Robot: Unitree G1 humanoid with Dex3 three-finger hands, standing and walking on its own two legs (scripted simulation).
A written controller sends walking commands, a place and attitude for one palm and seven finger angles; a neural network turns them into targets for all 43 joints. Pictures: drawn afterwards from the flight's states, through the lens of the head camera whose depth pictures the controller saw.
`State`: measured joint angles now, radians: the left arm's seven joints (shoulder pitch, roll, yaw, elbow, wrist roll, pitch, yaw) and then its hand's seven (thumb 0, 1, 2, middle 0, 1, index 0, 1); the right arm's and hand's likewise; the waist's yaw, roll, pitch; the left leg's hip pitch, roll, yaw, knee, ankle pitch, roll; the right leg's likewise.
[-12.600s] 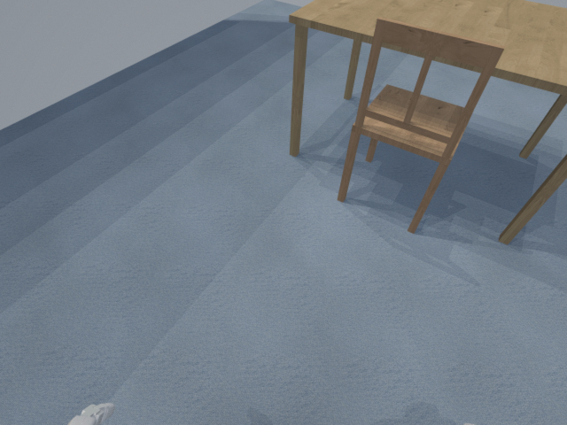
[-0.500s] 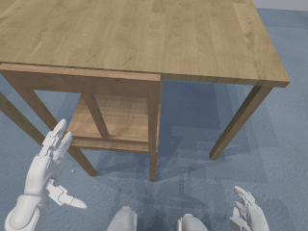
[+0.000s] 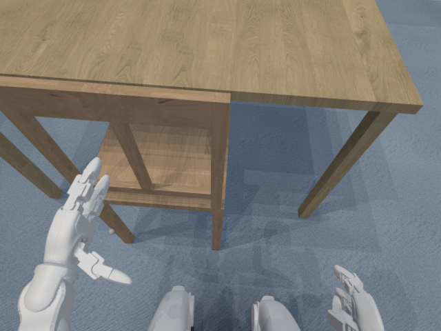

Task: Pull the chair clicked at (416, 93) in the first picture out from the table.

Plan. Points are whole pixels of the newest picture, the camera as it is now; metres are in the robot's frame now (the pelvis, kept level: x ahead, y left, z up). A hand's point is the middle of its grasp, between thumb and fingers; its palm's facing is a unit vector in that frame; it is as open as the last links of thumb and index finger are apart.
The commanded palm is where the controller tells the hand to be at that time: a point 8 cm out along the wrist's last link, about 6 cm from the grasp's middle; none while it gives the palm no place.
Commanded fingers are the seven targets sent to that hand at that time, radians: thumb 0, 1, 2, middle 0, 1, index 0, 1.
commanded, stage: aim the fingers beside a spindle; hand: left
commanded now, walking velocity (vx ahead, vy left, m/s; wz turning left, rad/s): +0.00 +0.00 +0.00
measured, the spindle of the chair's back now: (134, 158) +0.44 +0.20 -0.01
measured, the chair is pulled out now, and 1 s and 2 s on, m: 0.00 0.00 0.00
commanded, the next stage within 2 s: none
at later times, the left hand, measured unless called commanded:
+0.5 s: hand (118, 224) +0.29 +0.19 +0.01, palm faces -0.06 -1.00 -0.04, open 16.9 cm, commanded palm +0.27 +0.24 +0.02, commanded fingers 0.00 -0.50 0.30 -0.06 -0.08 -0.06 -0.08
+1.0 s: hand (124, 225) +0.28 +0.17 +0.03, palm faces -0.08 -0.99 -0.06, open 16.9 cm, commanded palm +0.27 +0.25 +0.02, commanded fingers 0.00 -0.50 0.30 -0.06 -0.08 -0.06 -0.08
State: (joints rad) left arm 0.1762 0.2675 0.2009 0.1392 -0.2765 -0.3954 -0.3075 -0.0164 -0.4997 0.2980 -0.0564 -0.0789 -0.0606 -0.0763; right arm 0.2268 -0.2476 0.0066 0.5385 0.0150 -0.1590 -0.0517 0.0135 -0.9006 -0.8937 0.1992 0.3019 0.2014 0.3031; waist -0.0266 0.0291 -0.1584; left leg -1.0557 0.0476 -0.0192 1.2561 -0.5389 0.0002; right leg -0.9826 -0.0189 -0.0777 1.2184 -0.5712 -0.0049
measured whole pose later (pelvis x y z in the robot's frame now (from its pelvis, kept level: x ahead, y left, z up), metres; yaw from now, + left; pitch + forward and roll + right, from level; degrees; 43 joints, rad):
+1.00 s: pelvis +0.00 +0.00 -0.01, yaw +0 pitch +21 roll -3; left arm 0.14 0.26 0.15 0.11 -0.24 -0.43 -0.25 -0.02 -0.50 0.30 -0.06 -0.08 -0.06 -0.08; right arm 0.21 -0.24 0.01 0.54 0.01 -0.11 -0.04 0.01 -0.90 -0.89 0.20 0.30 0.20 0.30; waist -0.03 0.03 -0.17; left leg -1.12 0.05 -0.02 1.30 -0.55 0.00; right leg -1.04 -0.02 -0.07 1.26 -0.58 0.00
